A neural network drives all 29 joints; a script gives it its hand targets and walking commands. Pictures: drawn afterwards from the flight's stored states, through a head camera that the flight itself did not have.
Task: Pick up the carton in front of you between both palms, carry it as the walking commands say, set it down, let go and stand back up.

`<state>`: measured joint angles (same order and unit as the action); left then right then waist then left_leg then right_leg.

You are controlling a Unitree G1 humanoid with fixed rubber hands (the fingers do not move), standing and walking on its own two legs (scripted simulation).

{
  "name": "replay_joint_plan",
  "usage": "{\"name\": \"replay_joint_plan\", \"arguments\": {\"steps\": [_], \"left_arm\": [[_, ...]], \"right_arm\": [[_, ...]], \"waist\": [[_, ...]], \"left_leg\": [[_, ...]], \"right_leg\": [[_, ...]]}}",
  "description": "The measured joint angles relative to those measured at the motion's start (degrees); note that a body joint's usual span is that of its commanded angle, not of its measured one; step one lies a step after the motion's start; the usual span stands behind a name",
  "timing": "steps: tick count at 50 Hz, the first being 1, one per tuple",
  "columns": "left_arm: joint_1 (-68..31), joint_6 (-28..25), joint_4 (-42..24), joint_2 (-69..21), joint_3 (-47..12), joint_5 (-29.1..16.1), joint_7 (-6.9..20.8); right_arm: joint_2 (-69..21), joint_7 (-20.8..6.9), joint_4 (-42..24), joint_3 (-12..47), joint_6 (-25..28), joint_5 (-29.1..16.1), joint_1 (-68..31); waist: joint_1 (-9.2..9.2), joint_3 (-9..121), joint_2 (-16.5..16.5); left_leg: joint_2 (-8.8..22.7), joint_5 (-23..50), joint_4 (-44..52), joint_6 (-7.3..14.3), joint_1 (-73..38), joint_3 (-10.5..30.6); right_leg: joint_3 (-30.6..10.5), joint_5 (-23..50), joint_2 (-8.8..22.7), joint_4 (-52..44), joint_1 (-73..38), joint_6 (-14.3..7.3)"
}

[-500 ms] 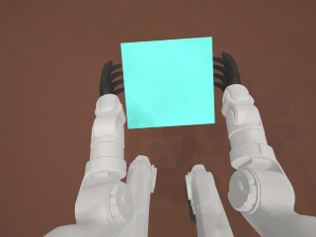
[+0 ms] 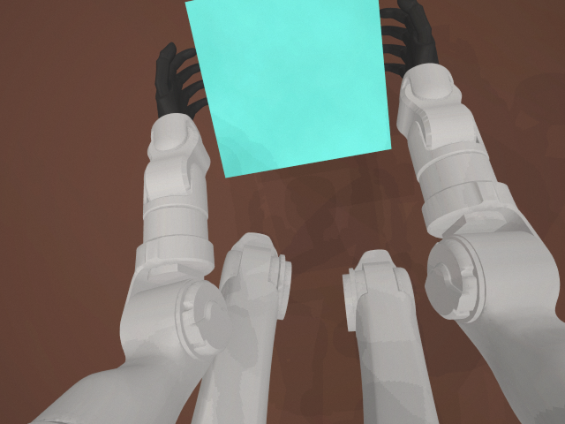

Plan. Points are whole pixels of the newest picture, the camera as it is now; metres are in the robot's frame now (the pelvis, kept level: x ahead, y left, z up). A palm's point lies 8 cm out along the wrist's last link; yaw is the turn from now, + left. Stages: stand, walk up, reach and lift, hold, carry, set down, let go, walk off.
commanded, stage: set down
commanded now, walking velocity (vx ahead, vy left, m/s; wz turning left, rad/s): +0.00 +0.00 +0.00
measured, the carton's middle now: (293, 86) +0.53 +0.08 -0.23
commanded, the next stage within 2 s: none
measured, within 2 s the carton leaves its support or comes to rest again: rests again in 1.00 s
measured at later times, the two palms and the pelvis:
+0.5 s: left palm (191, 118) +0.47 +0.22 -0.20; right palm (395, 72) +0.55 -0.07 -0.20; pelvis +0.00 +0.00 -0.05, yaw +1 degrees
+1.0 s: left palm (191, 107) +0.49 +0.22 -0.21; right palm (397, 68) +0.56 -0.07 -0.22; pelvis +0.01 +0.00 -0.06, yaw +1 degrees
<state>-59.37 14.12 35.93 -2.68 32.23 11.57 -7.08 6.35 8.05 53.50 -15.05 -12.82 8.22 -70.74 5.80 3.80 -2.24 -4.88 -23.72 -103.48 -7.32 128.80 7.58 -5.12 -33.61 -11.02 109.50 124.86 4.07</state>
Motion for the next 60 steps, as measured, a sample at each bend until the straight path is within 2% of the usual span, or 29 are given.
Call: {"name": "replay_joint_plan", "arguments": {"steps": [10, 13, 16, 21, 31, 39, 55, 60], "left_arm": [[-5.37, -1.36, 2.96, 2.45, -0.76, -2.83, -0.62], [-6.53, -1.07, 5.27, 4.67, -2.30, -4.97, -0.71], [-6.54, -1.07, 6.06, 4.83, -1.92, -6.13, -0.73], [-6.46, -1.92, 7.25, 4.62, -0.28, -5.43, -0.21], [-8.09, -3.42, 9.72, 5.00, 2.12, -2.93, 3.08], [-9.97, -4.52, 11.50, 5.59, 3.98, -0.78, 4.39], [-11.35, -7.36, 15.15, 8.06, 4.61, -1.03, 6.31], [-11.54, -8.29, 16.41, 8.84, 4.33, -1.69, 6.60]], "right_arm": [[4.42, -0.10, 5.28, 4.50, 1.09, -2.79, -7.98], [5.12, -0.18, 5.89, 6.48, 1.30, -4.24, -8.96], [4.78, -0.12, 6.60, 7.05, 1.36, -3.74, -9.65], [4.35, -0.88, 8.45, 5.97, 1.91, -1.88, -10.07], [4.47, -2.81, 11.02, 3.11, 2.89, 1.18, -11.79], [4.82, -4.41, 11.83, 1.16, 3.76, 3.28, -12.98], [4.69, -6.64, 11.19, 0.12, 6.34, 4.54, -12.60], [4.67, -6.58, 10.97, 0.39, 7.25, 4.55, -12.24]], "waist": [[0.70, -7.91, 0.01], [1.65, -10.29, 0.74], [1.63, -10.30, 1.51], [1.34, -9.52, 1.47], [1.34, -10.31, 1.19], [1.23, -11.20, 1.37], [0.62, -11.30, 2.09], [0.49, -11.35, 2.28]], "left_leg": [[-0.27, -0.53, -6.71, -0.55, 4.59, -0.47], [0.32, -1.55, -8.79, -0.46, 4.14, -0.77], [0.25, -2.18, -9.88, -0.31, 4.31, -1.43], [0.25, -2.67, -10.76, -0.40, 4.66, -1.66], [0.59, -2.53, -11.35, -0.37, 4.53, -1.96], [0.93, -2.78, -11.60, -0.05, 4.50, -2.44], [1.50, -4.74, -12.85, 0.57, 5.32, -3.35], [1.69, -5.45, -13.35, 0.70, 5.56, -3.60]], "right_leg": [[0.08, -0.73, -0.68, 7.13, 4.82, 0.61], [0.05, -1.37, -1.15, 8.94, 4.44, 0.71], [-0.31, -2.25, -0.84, 10.40, 4.61, 0.70], [-0.14, -2.79, -0.42, 11.58, 5.12, 0.27], [0.23, -2.44, 0.19, 12.40, 5.39, -0.39], [0.28, -2.61, 0.83, 12.67, 5.44, -0.68], [0.54, -4.51, 2.42, 13.90, 6.22, -1.52], [0.66, -5.15, 2.91, 14.36, 6.48, -1.79]]}}
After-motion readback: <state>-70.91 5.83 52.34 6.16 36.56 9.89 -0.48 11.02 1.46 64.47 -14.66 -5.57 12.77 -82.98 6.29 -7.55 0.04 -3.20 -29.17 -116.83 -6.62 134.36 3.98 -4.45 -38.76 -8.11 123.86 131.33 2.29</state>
